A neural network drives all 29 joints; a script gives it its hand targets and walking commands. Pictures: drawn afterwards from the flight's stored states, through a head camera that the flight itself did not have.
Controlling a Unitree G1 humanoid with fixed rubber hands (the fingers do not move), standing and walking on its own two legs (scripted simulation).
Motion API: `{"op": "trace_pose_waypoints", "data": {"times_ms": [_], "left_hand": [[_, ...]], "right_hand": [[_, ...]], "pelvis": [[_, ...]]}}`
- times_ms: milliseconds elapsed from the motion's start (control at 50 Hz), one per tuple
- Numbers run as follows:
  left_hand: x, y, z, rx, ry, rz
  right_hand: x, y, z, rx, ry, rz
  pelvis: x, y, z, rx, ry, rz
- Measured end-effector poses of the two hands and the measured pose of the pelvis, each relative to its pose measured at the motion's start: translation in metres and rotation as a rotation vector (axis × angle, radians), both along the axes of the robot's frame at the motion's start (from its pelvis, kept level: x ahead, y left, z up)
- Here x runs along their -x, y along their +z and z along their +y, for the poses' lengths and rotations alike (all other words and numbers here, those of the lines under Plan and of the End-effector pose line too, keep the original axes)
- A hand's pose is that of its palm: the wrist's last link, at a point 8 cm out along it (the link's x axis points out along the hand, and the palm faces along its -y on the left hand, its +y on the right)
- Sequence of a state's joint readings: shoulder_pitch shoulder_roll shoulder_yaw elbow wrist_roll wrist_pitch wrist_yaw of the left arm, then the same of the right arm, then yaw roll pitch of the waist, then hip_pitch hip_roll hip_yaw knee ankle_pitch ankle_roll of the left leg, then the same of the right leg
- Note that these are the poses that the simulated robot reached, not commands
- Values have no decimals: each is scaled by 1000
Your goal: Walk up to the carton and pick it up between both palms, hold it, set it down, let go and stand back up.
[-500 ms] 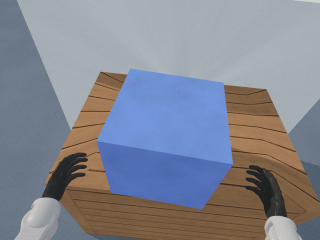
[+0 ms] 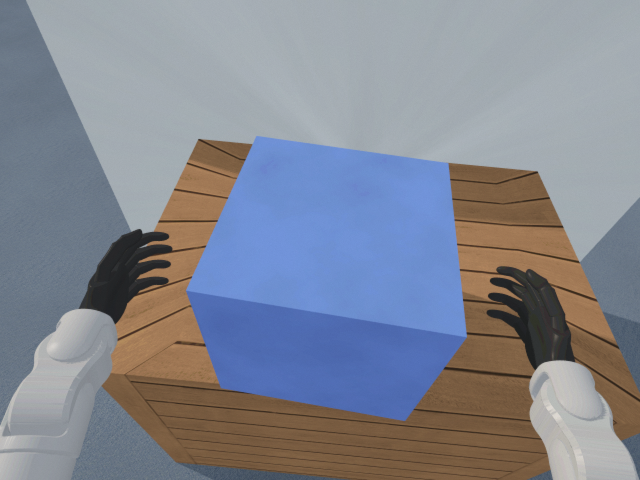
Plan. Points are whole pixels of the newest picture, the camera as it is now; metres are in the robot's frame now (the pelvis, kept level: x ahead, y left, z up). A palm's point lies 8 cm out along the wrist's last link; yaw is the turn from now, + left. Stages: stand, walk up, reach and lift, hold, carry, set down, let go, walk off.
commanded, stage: reach and lift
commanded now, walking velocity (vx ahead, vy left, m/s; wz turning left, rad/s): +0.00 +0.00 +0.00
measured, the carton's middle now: (331, 279) +0.39 -0.01 +0.00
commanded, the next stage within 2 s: none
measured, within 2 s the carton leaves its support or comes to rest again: neither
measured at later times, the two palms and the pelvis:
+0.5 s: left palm (120, 198) +0.36 +0.24 +0.17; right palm (559, 265) +0.32 -0.25 +0.14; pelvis -0.01 +0.00 +0.00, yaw +0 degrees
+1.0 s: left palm (126, 134) +0.41 +0.23 +0.22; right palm (563, 202) +0.38 -0.25 +0.18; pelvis -0.01 +0.00 +0.00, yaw +0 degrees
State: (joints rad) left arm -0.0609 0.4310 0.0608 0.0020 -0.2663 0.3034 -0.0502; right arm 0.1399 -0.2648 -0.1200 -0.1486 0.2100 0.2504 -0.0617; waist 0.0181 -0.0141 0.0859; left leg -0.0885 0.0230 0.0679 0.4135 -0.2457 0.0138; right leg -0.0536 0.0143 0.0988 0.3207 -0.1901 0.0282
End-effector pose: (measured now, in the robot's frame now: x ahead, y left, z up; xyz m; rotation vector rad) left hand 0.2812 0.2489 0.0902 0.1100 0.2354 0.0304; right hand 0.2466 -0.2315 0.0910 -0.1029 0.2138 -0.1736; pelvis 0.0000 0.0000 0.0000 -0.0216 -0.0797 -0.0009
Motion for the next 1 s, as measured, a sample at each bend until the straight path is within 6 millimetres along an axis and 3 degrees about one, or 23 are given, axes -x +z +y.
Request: {"op": "trace_pose_waypoints", "data": {"times_ms": [180, 320, 740, 1000], "left_hand": [[-33, 40, -9, -4, -38, -52], [-60, 60, -12, 6, -45, -47], [-107, 114, -13, -18, -35, -72], [-131, 125, -14, -9, -10, -24]], "right_hand": [[-24, 25, -4, 1, 5, -35], [-44, 34, -9, -27, -6, -29], [-107, 77, -20, -74, -22, -44], [-129, 93, -22, -76, -24, -15]], "pelvis": [[8, 0, -1, -1, 0, -7], [9, 1, -1, -1, 0, -8], [10, 1, -1, -1, -1, 49], [13, 1, -2, -2, -2, 76]]}}
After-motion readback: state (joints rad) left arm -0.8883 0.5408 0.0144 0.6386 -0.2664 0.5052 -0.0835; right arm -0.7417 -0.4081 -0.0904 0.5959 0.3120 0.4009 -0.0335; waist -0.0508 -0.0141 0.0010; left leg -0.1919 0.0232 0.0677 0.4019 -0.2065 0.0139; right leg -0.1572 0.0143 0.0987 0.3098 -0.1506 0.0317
